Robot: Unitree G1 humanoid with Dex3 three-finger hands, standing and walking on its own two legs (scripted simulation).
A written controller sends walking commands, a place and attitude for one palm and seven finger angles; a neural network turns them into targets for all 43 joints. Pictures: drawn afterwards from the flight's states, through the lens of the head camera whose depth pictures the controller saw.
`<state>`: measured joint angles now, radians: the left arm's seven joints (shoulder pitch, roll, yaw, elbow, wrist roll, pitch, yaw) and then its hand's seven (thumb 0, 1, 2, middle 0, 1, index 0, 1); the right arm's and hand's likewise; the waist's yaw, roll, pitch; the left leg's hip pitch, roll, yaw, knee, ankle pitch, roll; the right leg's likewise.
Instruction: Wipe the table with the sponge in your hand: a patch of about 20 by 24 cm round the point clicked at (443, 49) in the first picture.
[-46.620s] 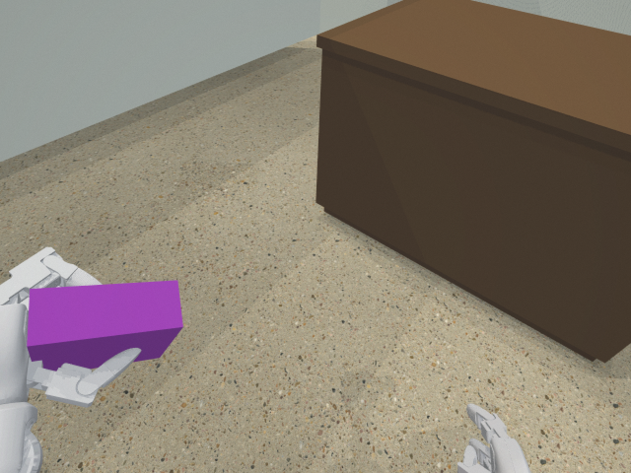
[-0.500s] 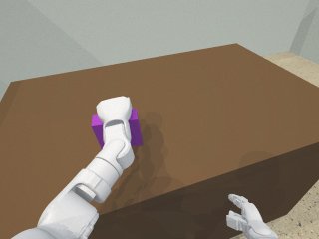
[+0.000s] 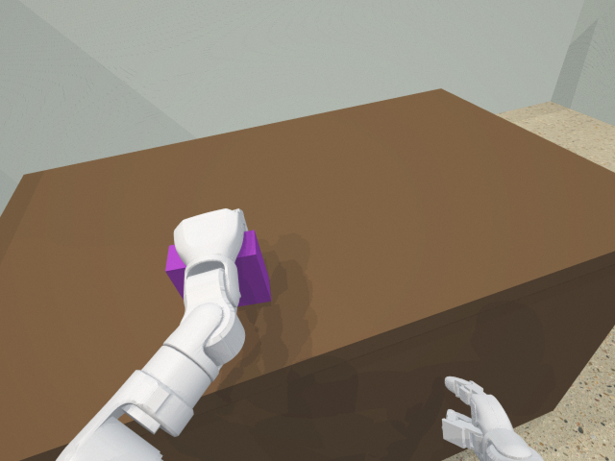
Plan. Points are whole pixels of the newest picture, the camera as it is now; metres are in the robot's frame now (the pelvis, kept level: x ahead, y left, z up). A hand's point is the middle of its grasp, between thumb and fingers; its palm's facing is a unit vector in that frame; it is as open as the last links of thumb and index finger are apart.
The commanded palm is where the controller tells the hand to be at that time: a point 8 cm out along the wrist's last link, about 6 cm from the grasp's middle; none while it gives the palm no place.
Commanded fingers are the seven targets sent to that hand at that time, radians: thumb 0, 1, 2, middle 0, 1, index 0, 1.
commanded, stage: wipe back along the third lane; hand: left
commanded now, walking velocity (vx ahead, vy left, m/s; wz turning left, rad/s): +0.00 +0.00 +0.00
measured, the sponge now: (226, 282) +0.35 +0.17 +0.08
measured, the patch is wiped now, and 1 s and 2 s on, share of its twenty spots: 1.00 1.00 1.00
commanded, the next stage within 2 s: slide back across to the middle lane in 0.40 s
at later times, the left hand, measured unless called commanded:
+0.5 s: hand (230, 285) +0.30 +0.14 +0.12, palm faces +0.17 -0.15 -0.97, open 9.2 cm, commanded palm +0.25 +0.13 +0.15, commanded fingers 0.00 0.10 1.30 -1.20 -1.60 -1.20 -1.60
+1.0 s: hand (207, 296) +0.27 +0.15 +0.14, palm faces +0.21 -0.30 -0.93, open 9.2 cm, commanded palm +0.22 +0.17 +0.19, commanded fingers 0.00 0.10 1.30 -1.20 -1.60 -1.20 -1.60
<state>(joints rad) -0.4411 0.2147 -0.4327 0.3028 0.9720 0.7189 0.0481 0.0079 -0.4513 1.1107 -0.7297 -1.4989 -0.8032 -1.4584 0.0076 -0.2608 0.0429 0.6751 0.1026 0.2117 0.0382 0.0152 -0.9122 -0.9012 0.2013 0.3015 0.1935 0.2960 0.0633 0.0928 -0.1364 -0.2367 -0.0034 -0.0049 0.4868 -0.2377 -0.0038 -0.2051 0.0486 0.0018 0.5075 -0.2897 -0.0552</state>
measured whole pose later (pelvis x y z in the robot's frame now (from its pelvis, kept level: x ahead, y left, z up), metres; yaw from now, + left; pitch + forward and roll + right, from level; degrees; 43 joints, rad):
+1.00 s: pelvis -0.01 -0.01 +0.00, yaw -2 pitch -4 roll +1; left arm -0.06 0.30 -0.32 -0.23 0.87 0.62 0.03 -0.01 -0.46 1.09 -0.73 -1.48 -0.84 -1.39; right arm -0.01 -0.25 0.05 0.62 0.08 0.19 0.02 0.02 -0.91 -0.90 0.20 0.30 0.19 0.30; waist 0.08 0.10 -0.09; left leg -0.17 0.02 0.02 0.48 -0.23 -0.01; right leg -0.15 0.07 0.03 0.50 -0.27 -0.07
